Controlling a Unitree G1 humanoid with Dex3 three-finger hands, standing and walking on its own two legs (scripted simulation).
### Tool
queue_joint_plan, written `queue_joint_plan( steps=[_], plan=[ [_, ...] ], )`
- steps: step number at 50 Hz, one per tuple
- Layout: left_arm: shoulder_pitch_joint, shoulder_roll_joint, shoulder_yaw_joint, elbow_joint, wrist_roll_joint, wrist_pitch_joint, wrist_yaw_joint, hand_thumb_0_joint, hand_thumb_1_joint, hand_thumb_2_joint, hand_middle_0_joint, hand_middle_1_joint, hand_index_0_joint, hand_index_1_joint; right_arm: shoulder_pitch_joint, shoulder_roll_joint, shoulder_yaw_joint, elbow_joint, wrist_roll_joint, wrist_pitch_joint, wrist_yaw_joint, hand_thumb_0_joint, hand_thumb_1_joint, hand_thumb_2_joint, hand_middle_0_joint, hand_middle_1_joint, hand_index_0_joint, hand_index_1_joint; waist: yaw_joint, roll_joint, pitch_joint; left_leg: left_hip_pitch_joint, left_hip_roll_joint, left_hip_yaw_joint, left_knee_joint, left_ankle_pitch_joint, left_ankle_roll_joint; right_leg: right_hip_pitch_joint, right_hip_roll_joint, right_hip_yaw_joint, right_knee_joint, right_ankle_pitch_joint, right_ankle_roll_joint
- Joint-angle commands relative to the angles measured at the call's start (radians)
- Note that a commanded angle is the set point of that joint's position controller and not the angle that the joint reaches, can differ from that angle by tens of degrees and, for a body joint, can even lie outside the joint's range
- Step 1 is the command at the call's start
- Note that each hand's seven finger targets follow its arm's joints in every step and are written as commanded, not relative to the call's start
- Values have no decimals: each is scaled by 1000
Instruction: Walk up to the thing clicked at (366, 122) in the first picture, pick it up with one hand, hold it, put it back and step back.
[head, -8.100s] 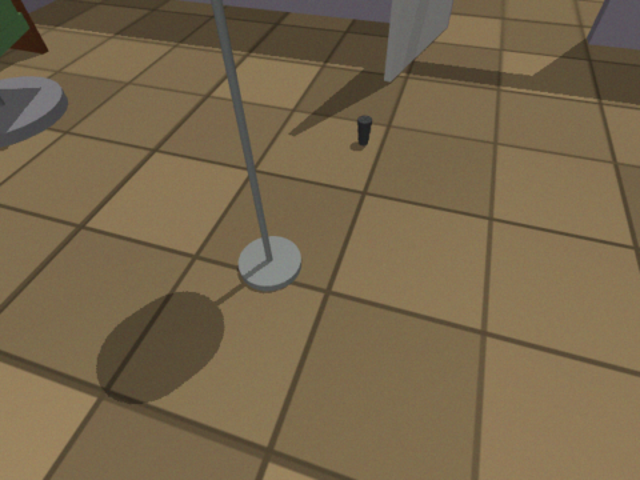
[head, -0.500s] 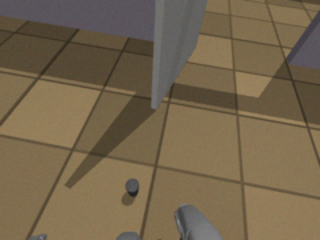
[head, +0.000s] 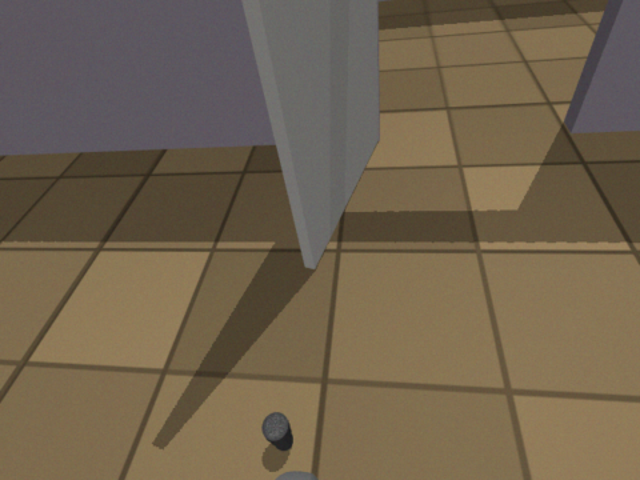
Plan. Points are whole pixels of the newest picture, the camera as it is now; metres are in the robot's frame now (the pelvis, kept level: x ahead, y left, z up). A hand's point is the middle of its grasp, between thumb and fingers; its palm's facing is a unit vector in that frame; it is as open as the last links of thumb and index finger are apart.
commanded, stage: walk up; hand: left
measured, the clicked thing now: (280, 434) +0.39 +0.23 -0.69
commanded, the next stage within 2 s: stand in 0.40 s
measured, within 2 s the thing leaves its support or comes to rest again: neither
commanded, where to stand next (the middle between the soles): +0.05 +0.04 m, yaw -1 degrees
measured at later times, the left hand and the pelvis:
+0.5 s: hand out of the picture +0.11 +0.31 -0.16, palm faces +0.03 -0.93 -0.37, open 7.4 cm; pelvis +0.02 +0.05 +0.00, yaw +3 degrees
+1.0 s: hand out of the picture +0.09 +0.29 -0.14, palm faces +0.00 -0.94 -0.35, open 7.4 cm; pelvis +0.04 +0.03 +0.02, yaw +2 degrees
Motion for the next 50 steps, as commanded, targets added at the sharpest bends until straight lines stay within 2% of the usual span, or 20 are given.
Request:
queue_joint_plan(
  steps=[1, 8, 10, 14, 17, 18, 19, 20, 21, 24, 29, 31, 33, 34, 36, 38, 40, 43, 47, 50],
  plan=[
    [-64, 303, 84, -80, -13, -42, 56, 0, 900, 900, -200, -300, -200, -300, 110, -153, -47, -27, 0, -1, -1, 0, -900, -900, 200, 300, 200, 300, -46, -202, 88, -80, 31, -99, 16, 120, -27, -51, -234, 261, -357, -92, -6],
    [-23, 264, 80, -98, -20, -34, 79, 0, 900, 900, -200, -300, -200, -300, 12, -118, -40, -75, -13, 11, -10, 0, -900, -900, 200, 300, 200, 300, 10, -232, 46, -87, -7, -74, -39, 75, -23, 74, -285, 140, -153, 673, -120],
    [-6, 267, 81, -99, -19, -27, 77, 0, 900, 900, -200, -300, -200, -300, -18, -112, -35, -88, -9, 3, -16, 0, -900, -900, 200, 300, 200, 300, 32, -259, 9, -92, 6, -38, -114, 59, -17, 151, -298, 149, -100, 750, -145],
    [-45, 279, 73, -121, -19, -7, 73, 0, 900, 900, -200, -300, -200, -300, -39, -104, -33, -89, -3, -15, -20, 0, -900, -900, 200, 300, 200, 300, 33, -294, -50, -7, 23, 77, -274, 20, -3, 174, -288, 129, -8, 740, -160],
    [-112, 268, 51, -133, -35, 8, 69, 0, 900, 900, -200, -300, -200, -300, 30, -101, -39, -49, -10, -37, -24, 0, -900, -900, 200, 300, 200, 300, -31, -219, -76, 204, -1, 121, -558, 247, 25, 45, -225, 80, 160, 576, -106],
    [-107, 226, 36, -137, -41, 10, 67, 0, 900, 900, -200, -300, -200, -300, 47, -137, -50, -45, -17, -45, -29, 0, -900, -900, 200, 300, 200, 300, -49, -123, -100, 293, 45, 39, -583, 410, 55, -27, -174, 61, 259, 424, -63],
    [-67, 171, 19, -147, -47, 12, 67, 0, 900, 900, -200, -300, -200, -300, 24, -209, -66, -70, -28, -51, -32, 0, -900, -900, 200, 300, 200, 300, -36, 84, -146, 404, 230, -231, -571, 626, 129, -187, -65, 23, 395, 95, -5],
    [-144, 150, 17, -151, -42, 31, 63, 0, 900, 900, -200, -300, -200, -300, 47, -215, -54, -41, -4, -75, -42, 0, -900, -900, 200, 300, 200, 300, -48, -2, -199, 430, 360, -359, -577, 708, 223, -215, -9, 89, 381, -299, 4],
    [-185, 179, 17, -145, -40, 36, 70, 0, 900, 900, -200, -300, -200, -300, 10, -227, -56, -18, -6, -84, -48, 0, -900, -900, 200, 300, 200, 300, -42, 20, -140, 377, 377, -421, -573, 641, 256, -243, -29, 152, 383, -333, 15],
    [-183, 200, 24, -84, -38, 41, 50, 0, 900, 900, -200, -300, -200, -300, -103, -132, -27, -47, 2, -81, -57, 0, -900, -900, 200, 300, 200, 300, -26, 49, -71, 318, 269, -192, -607, 500, 172, -207, -51, 142, 332, -281, 2],
    [-152, 180, 17, -4, -30, 43, 38, 0, 900, 900, -200, -300, -200, -300, -205, -151, -28, -27, -4, -70, -54, 0, -900, -900, 200, 300, 200, 300, -1, 113, -36, 217, 214, -102, -630, 373, 130, -38, -41, 48, 71, -150, 28],
    [-134, 164, 9, 33, -26, 35, 34, 0, 900, 900, -200, -300, -200, -300, -232, -136, -22, -14, 6, -64, -49, 0, -900, -900, 200, 300, 200, 300, 20, 76, -34, 181, 192, -65, -602, 312, 87, 76, -39, 37, -128, 57, 24],
    [-176, 216, 11, 33, -9, 17, 37, 0, 900, 900, -200, -300, -200, -300, -219, -78, -2, -3, 28, -62, -45, 0, -900, -900, 200, 300, 200, 300, -1, -55, -60, 163, 139, -36, -556, 267, 15, 131, -154, 206, -201, 254, -15],
    [-238, 236, 7, 31, -8, 10, 35, 0, 900, 900, -200, -300, -200, -300, -215, -70, 1, 11, 30, -60, -41, 0, -900, -900, 200, 300, 200, 300, -44, -100, -32, 203, 93, -12, -580, 177, 0, 49, -190, 255, -221, 206, -36],
    [-289, 233, 1, 57, -11, 16, 26, 0, 900, 900, -200, -300, -200, -300, -211, -83, 1, 54, 20, -52, -33, 0, -900, -900, 200, 300, 200, 300, -55, -114, 47, 263, 114, -43, -692, -26, 20, -130, -146, 210, -262, -191, -22],
    [-277, 199, -14, 74, -17, 17, 16, 0, 900, 900, -200, -300, -200, -300, -264, -118, -8, 74, 9, -57, -23, 0, -900, -900, 200, 300, 200, 300, -29, -116, 54, 265, 126, -54, -677, -2, 23, -96, -124, 178, -293, -188, -4],
    [-278, 196, -16, 89, -20, 8, 16, 0, 900, 900, -200, -300, -200, -300, -254, -99, 1, 93, 6, -64, -21, 0, -900, -900, 200, 300, 200, 300, -29, -161, 8, 290, 122, -23, -671, 134, 24, -42, -147, 191, -299, -73, -7],
    [-268, 190, -22, 116, -21, 5, 16, 0, 900, 900, -200, -300, -200, -300, -254, -94, 7, 125, 7, -72, -19, 0, -900, -900, 200, 300, 200, 300, -24, -151, -8, 283, 125, -18, -696, 168, 15, 6, -145, 179, -306, -23, -3],
    [-267, 190, -21, 139, -27, 1, 20, 0, 900, 900, -200, -300, -200, -300, -279, -101, 10, 155, 7, -79, -24, 0, -900, -900, 200, 300, 200, 300, -10, -123, -86, 318, 138, -10, -712, 314, 11, 106, -149, 151, -262, 203, 1],
    [-270, 197, -18, 154, -29, 5, 23, 0, 900, 900, -200, -300, -200, -300, -279, -102, 13, 176, 11, -79, -27, 0, -900, -900, 200, 300, 200, 300, -7, -109, -99, 321, 140, -4, -721, 359, 7, 128, -143, 135, -258, 239, 4]
  ],
)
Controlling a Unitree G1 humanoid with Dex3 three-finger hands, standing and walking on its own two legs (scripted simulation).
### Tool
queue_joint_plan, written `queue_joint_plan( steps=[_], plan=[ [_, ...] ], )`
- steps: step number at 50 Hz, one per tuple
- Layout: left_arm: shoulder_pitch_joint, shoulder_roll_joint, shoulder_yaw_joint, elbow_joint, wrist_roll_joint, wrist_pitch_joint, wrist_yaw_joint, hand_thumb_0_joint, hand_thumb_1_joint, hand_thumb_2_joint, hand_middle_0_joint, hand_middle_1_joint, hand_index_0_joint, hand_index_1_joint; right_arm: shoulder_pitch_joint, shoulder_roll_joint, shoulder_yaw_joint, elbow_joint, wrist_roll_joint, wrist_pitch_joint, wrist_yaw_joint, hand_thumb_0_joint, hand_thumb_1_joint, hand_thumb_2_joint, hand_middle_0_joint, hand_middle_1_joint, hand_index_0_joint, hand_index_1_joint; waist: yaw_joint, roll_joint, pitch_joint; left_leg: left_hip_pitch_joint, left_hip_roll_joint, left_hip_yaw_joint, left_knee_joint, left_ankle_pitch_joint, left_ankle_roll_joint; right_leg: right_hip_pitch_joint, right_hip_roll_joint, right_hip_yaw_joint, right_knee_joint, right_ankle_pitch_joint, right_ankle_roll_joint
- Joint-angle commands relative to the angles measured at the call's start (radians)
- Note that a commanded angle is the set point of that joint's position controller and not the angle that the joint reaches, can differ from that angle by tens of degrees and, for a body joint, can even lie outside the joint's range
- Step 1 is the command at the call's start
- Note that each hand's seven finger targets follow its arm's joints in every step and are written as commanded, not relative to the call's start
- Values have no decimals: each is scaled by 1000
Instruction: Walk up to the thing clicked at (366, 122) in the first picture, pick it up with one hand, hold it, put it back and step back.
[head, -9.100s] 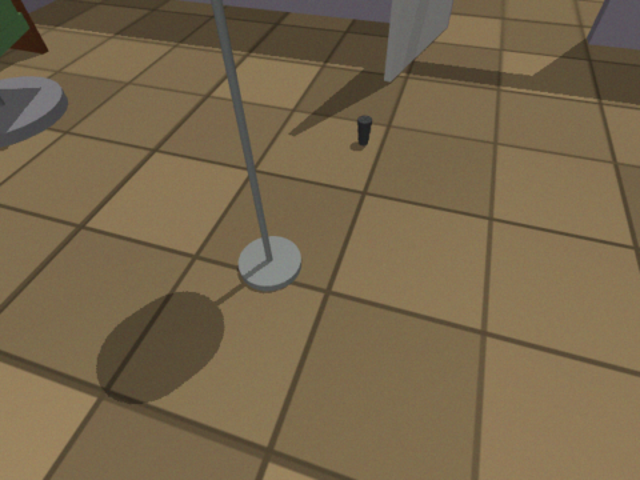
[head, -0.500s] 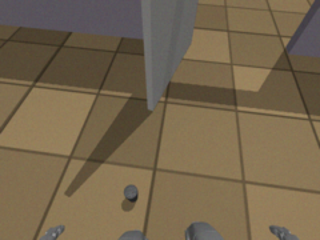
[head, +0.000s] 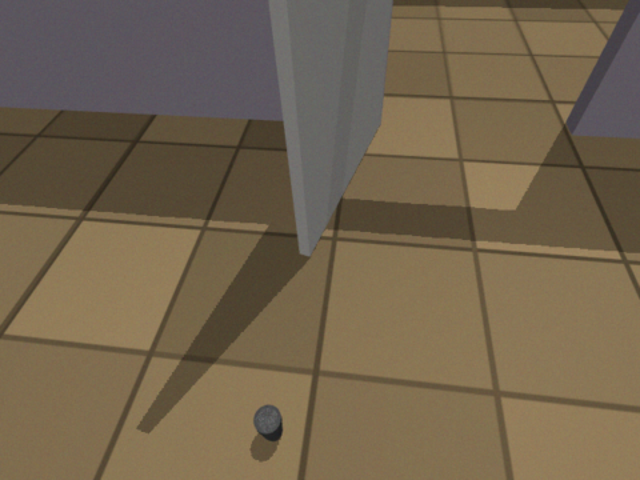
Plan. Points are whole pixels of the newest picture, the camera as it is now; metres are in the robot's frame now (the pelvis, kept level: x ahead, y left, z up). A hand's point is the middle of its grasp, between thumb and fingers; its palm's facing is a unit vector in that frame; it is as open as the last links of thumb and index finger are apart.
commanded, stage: stand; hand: left
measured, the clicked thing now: (270, 426) +0.36 +0.19 -0.71
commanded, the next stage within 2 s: go down in 1.60 s
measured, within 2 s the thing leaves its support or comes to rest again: neither
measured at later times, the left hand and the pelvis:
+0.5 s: hand out of the picture +0.10 +0.24 -0.15, palm faces -0.03 -0.94 -0.34, open 7.4 cm; pelvis +0.01 -0.01 +0.00, yaw +0 degrees
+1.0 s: hand out of the picture +0.08 +0.24 -0.15, palm faces -0.02 -0.94 -0.34, open 7.4 cm; pelvis +0.01 -0.01 +0.00, yaw +0 degrees
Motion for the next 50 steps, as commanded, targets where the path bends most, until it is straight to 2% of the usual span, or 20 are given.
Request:
queue_joint_plan(
  steps=[1, 3, 5, 12, 15, 20, 22, 23, 25, 27, 30, 31, 41, 45, 50],
  plan=[
    [-57, 218, 40, -46, -4, -28, 17, 0, 900, 900, -200, -300, -200, -300, -74, -210, -41, -47, 8, -31, -22, 0, -900, -900, 200, 300, 200, 300, 7, -23, -127, 27, 114, -96, -75, 149, 33, 52, -105, 90, -60, 160, -43],
    [-58, 215, 39, -37, -3, -25, 18, 0, 900, 900, -200, -300, -200, -300, -79, -215, -41, -37, 8, -27, -23, 0, -900, -900, 200, 300, 200, 300, 7, -17, -121, 25, 112, -95, -81, 124, 29, 48, -102, 87, -70, 130, -39],
    [-64, 215, 40, -33, -2, -24, 19, 0, 900, 900, -200, -300, -200, -300, -78, -214, -39, -29, 10, -26, -24, 0, -900, -900, 200, 300, 200, 300, 5, -7, -132, 37, 117, -93, -78, 167, 28, 56, -107, 86, -70, 171, -41],
    [-75, 216, 42, -23, 0, -19, 19, 0, 900, 900, -200, -300, -200, -300, -80, -207, -31, -16, 10, -23, -25, 0, -900, -900, 200, 300, 200, 300, 2, 2, -105, 32, 118, -89, -93, 139, 17, 35, -102, 82, -88, 133, -38],
    [-90, 216, 44, -26, 0, -20, 20, 0, 900, 900, -200, -300, -200, -300, -69, -214, -32, -16, 8, -22, -27, 0, -900, -900, 200, 300, 200, 300, -4, 0, -125, 41, 122, -84, -85, 158, 19, 50, -106, 86, -86, 166, -37],
    [-93, 212, 43, -22, 1, -18, 18, 0, 900, 900, -200, -300, -200, -301, -80, -211, -28, -16, 8, -20, -27, 0, -900, -900, 200, 300, 200, 300, -4, -3, -89, 22, 118, -86, -95, 99, 13, 26, -99, 87, -114, 101, -35],
    [-98, 212, 45, -23, 1, -17, 17, 0, 900, 900, -200, -300, -200, -301, -70, -211, -27, -17, 7, -19, -26, 0, -900, -900, 200, 300, 200, 300, -9, -8, -94, 23, 116, -82, -97, 75, 16, 23, -101, 95, -117, 85, -35],
    [-91, 217, 46, -23, 2, -16, 16, 0, 900, 900, -200, -300, -200, -301, -78, -210, -27, -17, 6, -19, -26, 0, -900, -900, 200, 300, 200, 300, -2, -8, -88, 31, 117, -85, -100, 74, 14, 9, -98, 94, -122, 67, -36],
    [-90, 216, 46, -24, 1, -17, 16, 0, 900, 900, -200, -300, -200, -301, -72, -215, -28, -17, 6, -21, -25, 0, -900, -900, 200, 300, 200, 300, -3, -6, -104, 42, 121, -84, -94, 90, 16, 19, -100, 95, -118, 80, -38],
    [-92, 216, 47, -23, 3, -17, 16, 0, 900, 900, -200, -300, -200, -301, -72, -211, -26, -17, 6, -19, -25, 0, -900, -900, 200, 300, 200, 300, -5, -6, -93, 27, 118, -84, -95, 56, 17, 10, -100, 97, -127, 49, -35],
    [-91, 210, 46, -24, 0, -18, 14, 0, 900, 900, -200, -300, -200, -301, -64, -214, -24, -18, 4, -21, -26, 0, -900, -900, 200, 300, 200, 300, -5, -2, -105, 25, 119, -83, -93, 83, 20, 26, -101, 96, -120, 92, -35],
    [-94, 221, 49, -26, 1, -17, 15, 0, 900, 900, -200, -300, -200, -301, -68, -212, -26, -21, 4, -22, -27, 0, -900, -900, 200, 300, 200, 300, -4, -7, -127, 43, 125, -83, -91, 124, 18, 41, -102, 92, -107, 124, -39],
    [-74, 213, 46, -22, 1, -16, 18, 0, 900, 900, -200, -300, -200, -301, -52, -212, -24, -19, 5, -19, -31, 0, -900, -900, 200, 300, 200, 300, -6, -15, -139, 57, 127, -78, -79, 181, 18, 51, -103, 78, -98, 197, -37],
    [-71, 212, 45, -20, 0, -12, 17, 0, 900, 900, -200, -300, -200, -301, -50, -217, -21, -16, 6, -15, -30, 0, -900, -900, 200, 300, 200, 300, -5, -9, -97, 28, 120, -79, -93, 81, 20, 23, -100, 88, -120, 84, -36],
    [-62, 212, 47, -22, 0, -11, 16, 0, 900, 900, -200, -300, -200, -301, -49, -215, -20, -18, 5, -20, -31, 0, -900, -900, 200, 300, 200, 300, 0, 8, -107, 35, 125, -82, -96, 126, 18, 28, -96, 82, -108, 113, -39]
  ],
)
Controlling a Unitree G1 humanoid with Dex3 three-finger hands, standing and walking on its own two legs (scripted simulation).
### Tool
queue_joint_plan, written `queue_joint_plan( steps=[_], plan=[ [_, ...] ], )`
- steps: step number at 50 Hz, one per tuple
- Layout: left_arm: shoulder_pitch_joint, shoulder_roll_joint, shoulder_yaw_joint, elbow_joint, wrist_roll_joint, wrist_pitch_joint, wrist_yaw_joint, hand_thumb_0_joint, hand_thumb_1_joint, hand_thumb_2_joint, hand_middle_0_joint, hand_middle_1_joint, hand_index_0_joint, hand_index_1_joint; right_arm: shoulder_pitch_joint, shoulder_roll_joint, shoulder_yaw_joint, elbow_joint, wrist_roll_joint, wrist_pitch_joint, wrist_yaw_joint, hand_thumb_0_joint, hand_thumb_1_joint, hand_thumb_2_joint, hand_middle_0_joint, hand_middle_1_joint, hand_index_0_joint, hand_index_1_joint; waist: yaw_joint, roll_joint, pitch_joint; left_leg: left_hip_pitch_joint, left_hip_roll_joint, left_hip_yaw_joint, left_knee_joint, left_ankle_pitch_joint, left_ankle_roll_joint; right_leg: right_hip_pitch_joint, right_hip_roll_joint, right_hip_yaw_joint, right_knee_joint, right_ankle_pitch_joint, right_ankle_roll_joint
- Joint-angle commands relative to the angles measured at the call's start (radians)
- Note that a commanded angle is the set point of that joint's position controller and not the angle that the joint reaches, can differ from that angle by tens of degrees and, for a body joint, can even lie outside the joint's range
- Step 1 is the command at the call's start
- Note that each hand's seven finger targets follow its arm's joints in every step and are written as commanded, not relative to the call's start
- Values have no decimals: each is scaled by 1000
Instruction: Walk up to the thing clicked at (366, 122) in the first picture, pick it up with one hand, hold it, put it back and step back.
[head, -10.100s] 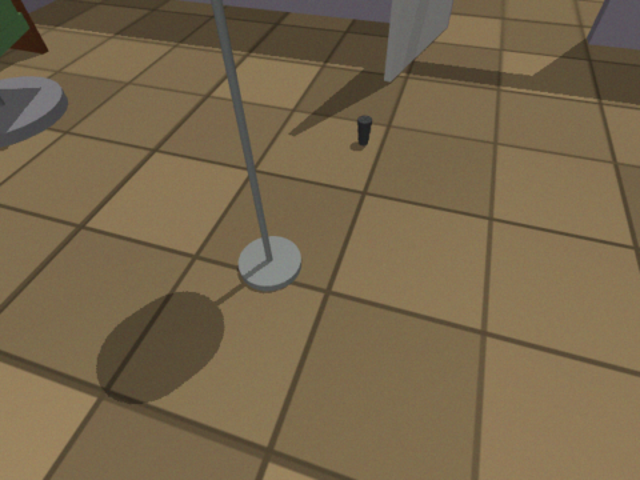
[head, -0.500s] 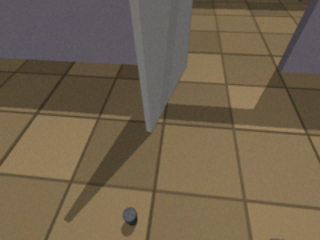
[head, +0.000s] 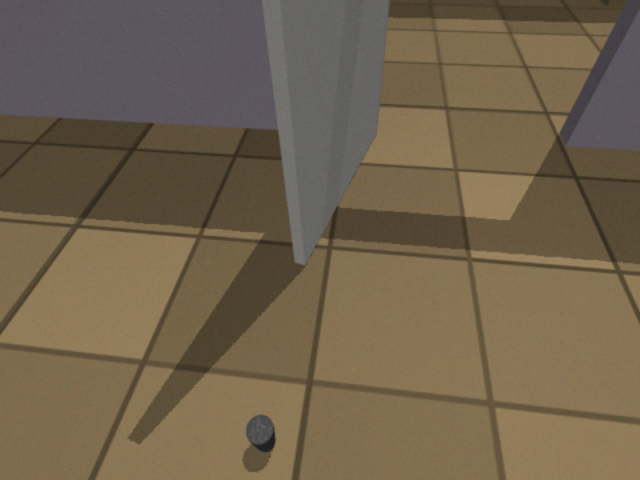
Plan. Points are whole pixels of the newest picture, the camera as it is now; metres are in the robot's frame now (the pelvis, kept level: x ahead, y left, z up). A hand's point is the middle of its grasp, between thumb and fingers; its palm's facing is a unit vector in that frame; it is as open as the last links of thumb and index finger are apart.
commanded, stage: stand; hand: left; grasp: from the side
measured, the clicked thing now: (263, 436) +0.36 +0.20 -0.71
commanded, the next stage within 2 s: go down in 0.60 s
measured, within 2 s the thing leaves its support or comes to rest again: neither
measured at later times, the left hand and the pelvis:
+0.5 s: hand out of the picture +0.07 +0.25 -0.16, palm faces -0.03 -0.94 -0.34, open 7.4 cm; pelvis +0.00 +0.00 +0.00, yaw +0 degrees
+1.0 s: hand (158, 478) +0.17 +0.26 -0.17, palm faces +0.04 -0.94 -0.33, open 12.2 cm; pelvis -0.01 +0.01 -0.03, yaw +0 degrees
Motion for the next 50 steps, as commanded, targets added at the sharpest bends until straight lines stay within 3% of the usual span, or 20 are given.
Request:
queue_joint_plan(
  steps=[1, 5, 7, 9, 17, 25, 29, 34, 35, 36, 37, 38, 39, 41, 42, 43, 45, 47, 48, 50],
  plan=[
    [-35, 225, 40, -55, 1, -22, 13, 0, 900, 900, -200, -300, -200, -301, -36, -212, -38, -55, 4, -22, -18, 0, -900, -900, 200, 300, 200, 300, 4, 17, -77, 9, 103, -68, -38, 109, 41, 5, -120, 98, -46, 101, -21],
    [-36, 224, 40, -58, 1, -21, 12, 0, 900, 900, -200, -300, -200, -301, -34, -208, -36, -57, 4, -24, -17, 0, -900, -900, 200, 300, 200, 300, 5, 5, -65, -3, 102, -73, -49, 91, 40, 1, -118, 94, -49, 74, -21],
    [-36, 225, 40, -56, 1, -20, 11, 0, 900, 900, -200, -300, -200, -301, -33, -212, -36, -55, 4, -21, -17, 0, -900, -900, 200, 300, 200, 300, 8, -1, -47, -18, 96, -72, -53, 31, 44, -11, -116, 99, -64, 15, -18],
    [-34, 218, 37, -59, 5, -21, 12, 0, 900, 900, -200, -300, -200, -301, -39, -217, -40, -62, 5, -21, -17, 0, -900, -900, 200, 300, 200, 300, 6, -2, -71, 6, 102, -72, -42, 85, 44, -2, -119, 96, -57, 62, -20],
    [-25, 222, 37, -61, 0, -26, 12, 0, 900, 900, -200, -300, -200, -301, -26, -214, -36, -59, 5, -23, -18, 0, -900, -900, 200, 300, 200, 300, 7, -1, -86, 22, 103, -68, -30, 125, 44, 8, -124, 99, -49, 135, -19],
    [-25, 223, 36, -59, 1, -19, 11, 0, 900, 900, -200, -300, -200, -301, -10, -217, -39, -56, 3, -16, -16, 0, -900, -900, 200, 300, 200, 300, 4, -4, -34, -17, 89, -69, -46, 3, 44, -38, -117, 109, -79, -40, -18],
    [-30, 226, 38, -64, 1, -22, 12, 0, 900, 900, -200, -300, -200, -301, -13, -212, -38, -64, 3, -21, -16, 0, -900, -900, 200, 300, 200, 300, 3, 4, -78, -2, 99, -73, -37, 92, 45, 10, -123, 101, -50, 86, -23],
    [-26, 225, 35, -67, 2, -24, 14, 0, 900, 900, -200, -300, -200, -301, -15, -216, -39, -66, 3, -21, -18, 0, -900, -900, 200, 300, 200, 300, 4, 2, -97, 19, 103, -70, -21, 152, 44, 19, -126, 94, -41, 153, -21],
    [-26, 225, 36, -66, 0, -24, 13, 0, 820, 820, -120, -220, -120, -221, -6, -218, -38, -64, 3, -22, -19, 0, -931, -918, 209, 301, 205, 301, 3, 11, -101, 20, 103, -68, -22, 145, 45, 24, -127, 99, -40, 150, -22],
    [-377, 38, 33, -417, -45, -118, 25, 0, 740, 740, -40, -140, -40, -141, 0, -44, 1, -346, 69, -77, -38, 0, -967, -920, 199, 300, 199, 300, -114, 71, -25, -117, -41, 74, 49, -38, 40, -206, -9, 7, 16, 39, -7],
    [-424, 96, 59, -326, -40, -106, 33, 0, 660, 660, -3, -60, 0, -61, 54, -74, -4, -285, 68, -77, -49, 0, -965, -922, 199, 301, 200, 301, -77, 22, -63, -120, -42, 68, 62, -54, 45, -152, -11, -6, 23, 3, -2],
    [-270, 207, 139, -147, -18, -68, 41, 0, 580, 580, -3, -67, 0, -67, 74, -108, -17, -273, 63, -69, -56, 0, -978, -928, 199, 301, 199, 301, -57, -39, -41, -164, -45, 65, 88, -80, 49, -173, 1, -19, 32, -46, -6],
    [-192, 210, 157, -92, -10, -54, 28, 0, 500, 500, 0, -80, 0, -80, 83, -110, -33, -299, 63, -62, -54, 0, -958, -922, 199, 301, 200, 301, -25, -33, -43, -195, -39, 67, 118, -66, 47, -179, 2, -24, 59, -57, -9],
    [-298, 254, 178, -177, 21, -64, 10, 0, 340, 340, -3, -87, -9, -80, 113, -105, -63, -335, 50, -74, -64, 0, -944, -916, 199, 301, 200, 301, -21, -19, -189, -195, -41, 63, 176, -20, 50, -180, -5, -10, 124, 4, -4],
    [-251, 258, 197, -141, 39, -52, -3, 0, 266, 274, 0, -94, -1, -89, 116, -101, -69, -362, 43, -80, -63, 0, -938, -914, 200, 301, 200, 301, -19, -18, -228, -218, -46, 59, 201, 3, 48, -173, -7, -10, 159, 33, -3],
    [-179, 223, 194, -64, 60, -37, -16, 0, 237, 260, -4, -90, -5, -88, 145, -99, -78, -364, 34, -80, -59, 0, -944, -914, 200, 301, 200, 301, -23, -48, -223, -264, -45, 51, 245, 7, 49, -214, -3, -12, 202, 48, -4],
    [-83, 250, 264, -91, 81, -19, -24, 0, 168, 249, -4, -94, -4, -93, 151, -90, -93, -407, 25, -84, -48, 0, -924, -910, 200, 301, 200, 301, 41, 24, -282, -300, -54, 52, 282, 37, 38, -202, 1, -11, 246, 50, -15],
    [-78, 229, 256, -222, 78, 13, -20, 0, 46, 210, -22, -99, -21, -98, 139, -78, -92, -471, 29, -82, -48, 0, -894, -901, 200, 301, 200, 301, 46, 77, -347, -269, -57, 51, 271, 49, 31, -192, 5, -12, 250, 46, -19],
    [-46, 189, 235, -211, 76, 45, -21, 0, -2, 209, -27, -108, -23, -109, 133, -78, -89, -491, 35, -81, -48, 0, -887, -898, 200, 301, 200, 301, 31, 60, -299, -282, -53, 48, 265, 40, 30, -218, 8, -15, 247, 34, -19],
    [-86, 184, 230, -240, 78, 92, -24, 0, -98, 172, -30, -93, -25, -95, 103, -77, -85, -525, 37, -85, -47, 0, -865, -892, 200, 301, 200, 301, 17, 36, -230, -345, -45, 39, 295, -13, 30, -293, 12, -18, 259, -25, -18]
  ],
)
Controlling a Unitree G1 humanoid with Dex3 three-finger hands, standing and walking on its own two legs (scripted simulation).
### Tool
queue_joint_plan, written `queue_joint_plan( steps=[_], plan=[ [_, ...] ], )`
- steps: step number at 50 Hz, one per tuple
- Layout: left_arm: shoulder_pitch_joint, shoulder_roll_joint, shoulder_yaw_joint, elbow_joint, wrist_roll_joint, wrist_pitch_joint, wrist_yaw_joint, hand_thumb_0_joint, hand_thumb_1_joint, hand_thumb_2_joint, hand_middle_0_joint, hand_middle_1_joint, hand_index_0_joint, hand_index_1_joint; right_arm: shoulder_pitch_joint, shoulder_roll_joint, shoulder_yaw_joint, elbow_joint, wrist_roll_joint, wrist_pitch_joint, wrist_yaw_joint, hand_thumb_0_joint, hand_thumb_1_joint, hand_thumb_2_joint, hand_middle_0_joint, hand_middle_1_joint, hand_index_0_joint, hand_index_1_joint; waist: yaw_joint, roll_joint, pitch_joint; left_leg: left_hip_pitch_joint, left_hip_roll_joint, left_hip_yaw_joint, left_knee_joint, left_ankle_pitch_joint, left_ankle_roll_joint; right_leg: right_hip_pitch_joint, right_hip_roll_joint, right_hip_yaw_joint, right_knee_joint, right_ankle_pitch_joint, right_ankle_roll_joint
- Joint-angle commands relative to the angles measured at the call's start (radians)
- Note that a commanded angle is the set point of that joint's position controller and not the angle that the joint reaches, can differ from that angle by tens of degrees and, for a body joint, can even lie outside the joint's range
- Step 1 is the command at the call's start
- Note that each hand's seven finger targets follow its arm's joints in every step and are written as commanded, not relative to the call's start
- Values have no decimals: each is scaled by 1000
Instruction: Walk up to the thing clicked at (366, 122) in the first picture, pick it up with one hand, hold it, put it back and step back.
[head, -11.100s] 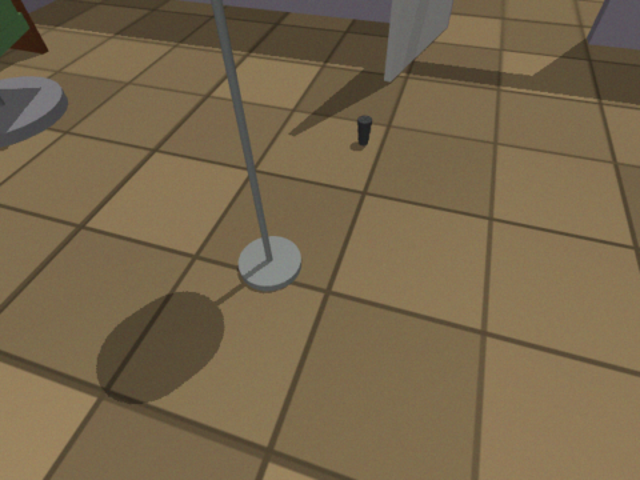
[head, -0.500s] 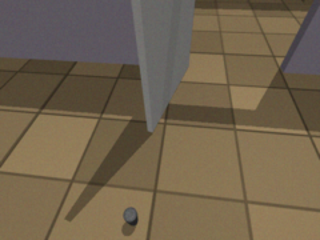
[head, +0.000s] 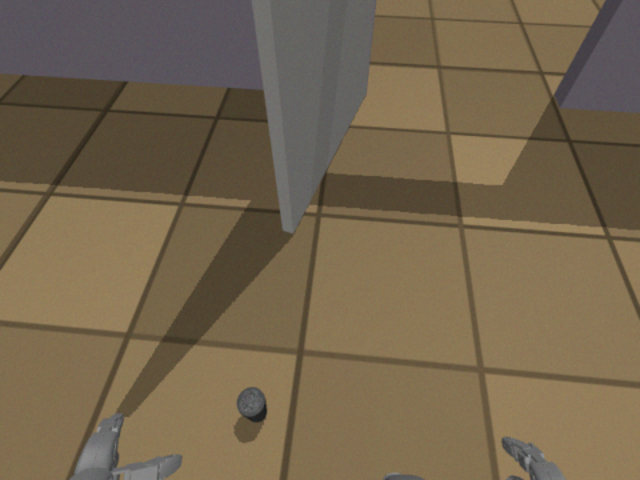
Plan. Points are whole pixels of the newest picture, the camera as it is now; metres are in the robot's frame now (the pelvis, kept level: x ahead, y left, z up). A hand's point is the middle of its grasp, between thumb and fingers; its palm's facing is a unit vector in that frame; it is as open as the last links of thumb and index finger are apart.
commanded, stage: go down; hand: left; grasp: from the side
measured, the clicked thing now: (254, 407) +0.36 +0.19 -0.69
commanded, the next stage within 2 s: none
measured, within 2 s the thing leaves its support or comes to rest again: neither
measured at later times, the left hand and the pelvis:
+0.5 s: hand (139, 474) +0.17 +0.28 -0.17, palm faces +0.06 -0.94 -0.32, open 17.0 cm; pelvis +0.02 +0.01 -0.05, yaw +0 degrees
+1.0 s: hand out of the picture +0.14 +0.30 -0.22, palm faces +0.09 -0.96 -0.27, open 16.8 cm; pelvis -0.02 +0.01 -0.12, yaw +0 degrees
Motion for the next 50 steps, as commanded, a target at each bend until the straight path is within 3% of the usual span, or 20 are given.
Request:
queue_joint_plan(
  steps=[1, 3, 4, 9, 12, 13, 16, 19, 24, 27, 29, 33, 40, 41, 42, 45, 47, 48, 49, 50],
  plan=[
    [26, 207, 41, -148, 6, 74, 7, 0, -159, 170, -27, -92, -22, -97, -46, -182, -62, -183, 11, -41, -15, 0, -858, -891, 200, 301, 200, 301, 38, 43, -157, -11, -36, 36, -23, 104, 22, 24, 16, -27, -45, 74, -22],
    [28, 201, 46, -231, -3, 95, 3, 0, -285, 154, -35, -93, -26, -102, -41, -180, -63, -216, 12, -52, -15, 0, -850, -889, 200, 301, 200, 301, 24, 40, -176, -30, -26, 32, 6, 53, 24, -17, 20, -30, -9, 23, -22],
    [75, 167, 41, -235, -13, 105, 1, 0, -332, 145, -40, -103, -33, -110, -24, -177, -61, -224, 12, -56, -14, 0, -838, -885, 200, 301, 200, 301, 19, 23, -176, -39, -24, 32, 20, 52, 26, -26, 21, -33, 11, 23, -21],
    [91, 173, 53, -447, -25, 106, -5, 0, -476, 118, -51, -115, -43, -123, 2, -164, -65, -267, 10, -89, -26, 0, -819, -881, 200, 301, 200, 301, 6, 56, -268, -76, -16, 22, 130, 92, 26, -109, 18, -32, 129, 66, -16],
    [154, 201, 88, -535, -29, 117, -4, 0, -482, 109, -58, -113, -49, -121, 5, -165, -67, -288, 7, -101, -36, 0, -815, -880, 200, 301, 200, 301, 11, 87, -309, -84, -7, 9, 174, 142, 19, -140, 19, -38, 186, 96, -19],
    [191, 189, 78, -553, -28, 128, -5, 0, -480, 125, -55, -125, -46, -133, 6, -163, -65, -296, 7, -102, -39, 0, -811, -879, 201, 301, 200, 301, 7, 87, -306, -90, -6, 9, 185, 147, 20, -143, 16, -35, 193, 103, -18],
    [262, 199, 101, -628, -31, 153, -3, 0, -505, 102, -63, -106, -52, -117, 10, -161, -62, -312, 6, -107, -46, 0, -815, -880, 200, 301, 200, 301, 15, 107, -324, -100, -5, 4, 216, 191, 19, -156, 17, -36, 221, 130, -19],
    [298, 186, 89, -677, -38, 189, -6, 0, -501, 94, -62, -93, -51, -104, 10, -158, -55, -326, 3, -112, -55, 0, -808, -878, 201, 301, 200, 301, -1, 99, -327, -125, -5, 1, 252, 213, 22, -167, 14, -37, 243, 154, -16],
    [344, 172, 98, -728, -50, 222, -20, 0, -531, 101, -63, -103, -56, -111, 7, -151, -51, -356, -1, -122, -60, 0, -822, -880, 201, 300, 200, 300, -4, 98, -320, -178, -1, -8, 302, 222, 26, -217, 13, -45, 289, 155, -16],
    [361, 172, 106, -750, -62, 222, -38, 0, -523, 98, -61, -99, -56, -104, 13, -152, -53, -362, -4, -128, -56, 0, -829, -883, 201, 300, 200, 300, -13, 107, -338, -199, 4, -18, 331, 244, 26, -256, 16, -49, 326, 149, -18],
    [360, 196, 134, -787, -66, 211, -45, 0, -519, 94, -61, -92, -54, -100, 3, -148, -53, -384, -7, -134, -54, 0, -834, -884, 201, 300, 200, 300, 2, 120, -358, -222, -1, -18, 356, 235, 27, -274, 14, -47, 346, 147, -18],
    [385, 202, 161, -791, -79, 182, -62, 0, -484, 91, -60, -78, -53, -86, -1, -144, -53, -397, -9, -141, -48, 0, -865, -892, 200, 300, 200, 300, 1, 93, -380, -279, -7, -15, 410, 210, 34, -298, 13, -46, 386, 150, -17],
    [412, 226, 208, -820, -105, 110, -106, 0, -397, 117, -48, -72, -40, -80, -22, -145, -60, -423, -9, -146, -32, 0, -899, -901, 200, 300, 200, 300, 16, 107, -407, -372, -15, -9, 476, 125, 37, -383, 13, -39, 450, 82, -20],
    [484, 226, 229, -736, -110, 109, -113, 0, -403, 112, -49, -67, -42, -75, -3, -151, -63, -396, -9, -143, -29, 0, -909, -903, 200, 301, 200, 301, 19, 94, -395, -389, -13, -9, 483, 128, 36, -388, 13, -40, 465, 77, -21],
    [421, 218, 209, -825, -117, 87, -124, 0, -389, 101, -48, -58, -42, -64, -24, -148, -61, -424, -8, -147, -25, 0, -915, -905, 200, 300, 199, 300, 15, 99, -405, -410, -16, -12, 498, 108, 38, -408, 13, -39, 475, 66, -21],
    [457, 238, 251, -758, -129, 51, -141, 0, -390, 101, -49, -68, -46, -71, -25, -149, -63, -407, -6, -154, -22, 0, -930, -908, 200, 300, 200, 300, 21, 95, -388, -470, -21, -4, 523, 9, 40, -455, 11, -34, 496, -14, -22],
    [264, 263, 231, -834, -134, 1, -159, 0, -367, 112, -38, -69, -38, -70, -54, -160, -63, -417, -7, -164, -20, 0, -934, -910, 200, 301, 200, 301, -12, 114, -355, -536, -15, -13, 544, -117, 42, -548, 10, -31, 524, -118, -22],
    [301, 269, 263, -692, -136, -9, -163, 0, -403, 92, -47, -66, -48, -66, -39, -168, -66, -392, -6, -166, -22, 0, -938, -910, 200, 301, 200, 301, -15, 83, -324, -576, -12, -20, 555, -168, 44, -581, 7, -28, 540, -160, -20],
    [173, 291, 257, -751, -147, -50, -179, 0, -411, 103, -45, -81, -49, -78, -46, -168, -62, -387, -4, -172, -22, 0, -944, -912, 200, 301, 199, 301, -27, 89, -319, -613, -12, -24, 574, -227, 47, -636, 7, -25, 559, -210, -19],
    [151, 293, 265, -672, -152, -81, -189, 0, -428, 109, -44, -85, -48, -81, -45, -174, -65, -382, -3, -178, -24, 0, -944, -912, 200, 300, 199, 300, -34, 69, -316, -648, -13, -18, 600, -282, 51, -667, 5, -15, 573, -256, -17]
  ],
)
